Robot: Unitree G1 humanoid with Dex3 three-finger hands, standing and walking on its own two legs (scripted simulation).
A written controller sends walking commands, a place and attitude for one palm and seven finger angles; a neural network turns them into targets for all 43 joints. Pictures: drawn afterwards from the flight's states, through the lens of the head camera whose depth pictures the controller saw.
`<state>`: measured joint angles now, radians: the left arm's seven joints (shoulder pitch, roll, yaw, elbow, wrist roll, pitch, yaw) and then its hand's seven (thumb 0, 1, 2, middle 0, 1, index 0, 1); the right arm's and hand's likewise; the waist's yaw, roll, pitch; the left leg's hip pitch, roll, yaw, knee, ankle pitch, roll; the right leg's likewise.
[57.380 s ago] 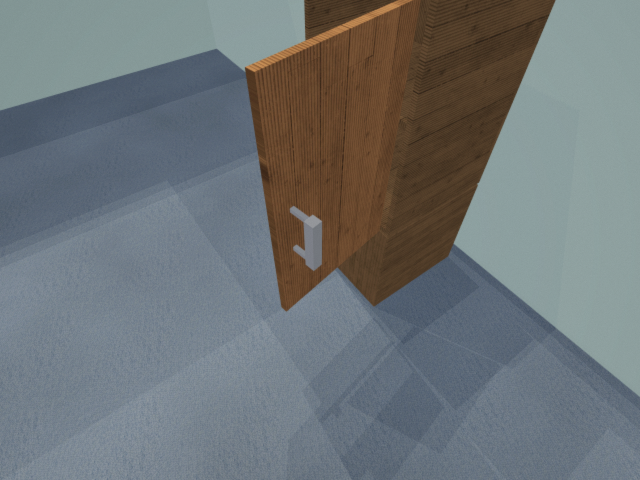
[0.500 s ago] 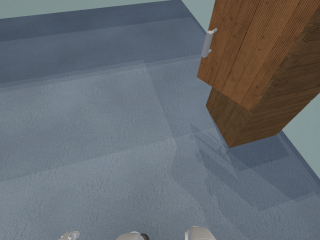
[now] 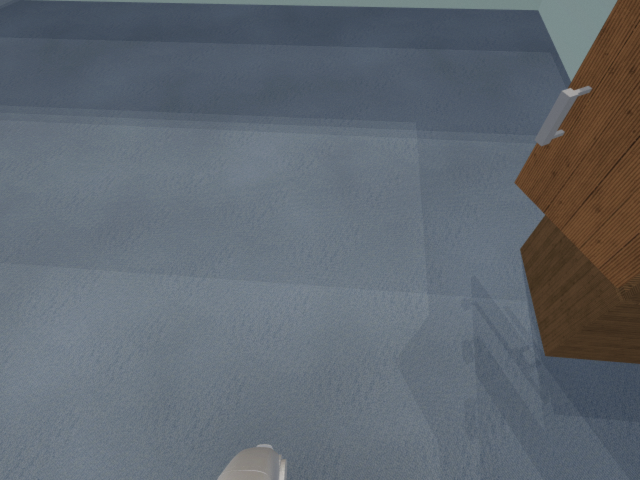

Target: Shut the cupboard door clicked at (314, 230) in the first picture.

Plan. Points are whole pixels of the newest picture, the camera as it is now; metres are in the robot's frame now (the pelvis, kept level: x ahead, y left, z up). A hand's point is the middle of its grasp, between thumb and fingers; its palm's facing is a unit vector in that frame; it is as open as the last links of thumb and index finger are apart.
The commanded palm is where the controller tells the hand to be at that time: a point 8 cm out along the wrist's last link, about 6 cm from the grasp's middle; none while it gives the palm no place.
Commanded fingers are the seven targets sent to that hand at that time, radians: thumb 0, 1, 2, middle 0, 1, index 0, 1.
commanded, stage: walk to a spot facing it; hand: left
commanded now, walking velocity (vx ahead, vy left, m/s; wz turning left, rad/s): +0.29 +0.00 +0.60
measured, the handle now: (563, 115) +0.81 -0.49 -0.08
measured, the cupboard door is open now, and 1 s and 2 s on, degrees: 29 29 29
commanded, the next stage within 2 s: turn to face it in 0.88 s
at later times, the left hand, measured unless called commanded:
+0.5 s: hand (166, 422) +0.20 +0.24 -0.15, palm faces +0.21 -0.94 -0.26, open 7.4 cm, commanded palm none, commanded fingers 0.00 0.90 0.90 -0.20 -0.30 -0.20 -0.30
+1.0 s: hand (179, 461) +0.16 +0.23 -0.19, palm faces +0.58 -0.78 -0.23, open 7.4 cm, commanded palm none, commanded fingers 0.00 0.90 0.90 -0.20 -0.30 -0.20 -0.30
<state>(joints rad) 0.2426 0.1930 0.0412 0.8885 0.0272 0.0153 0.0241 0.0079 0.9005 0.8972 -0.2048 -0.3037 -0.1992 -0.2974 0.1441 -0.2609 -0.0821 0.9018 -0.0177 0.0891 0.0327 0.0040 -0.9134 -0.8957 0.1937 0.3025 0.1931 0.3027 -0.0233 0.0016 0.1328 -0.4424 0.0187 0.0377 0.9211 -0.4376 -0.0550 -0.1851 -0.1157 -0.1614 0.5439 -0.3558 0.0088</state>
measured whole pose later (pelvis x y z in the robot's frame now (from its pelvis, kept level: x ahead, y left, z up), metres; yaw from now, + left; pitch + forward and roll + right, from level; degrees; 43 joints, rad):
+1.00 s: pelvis +0.28 +0.07 -0.02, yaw +34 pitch +0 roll -1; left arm 0.33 0.23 0.06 0.96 0.01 0.01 0.01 0.01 0.91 0.90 -0.20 -0.30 -0.20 -0.30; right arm 0.05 -0.25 -0.05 0.84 -0.03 0.00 0.04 0.00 -0.91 -0.90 0.19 0.30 0.19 0.30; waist 0.01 -0.02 0.14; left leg -0.46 0.02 0.11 0.67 -0.20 0.07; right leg -0.24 -0.17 -0.25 0.93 -0.56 0.06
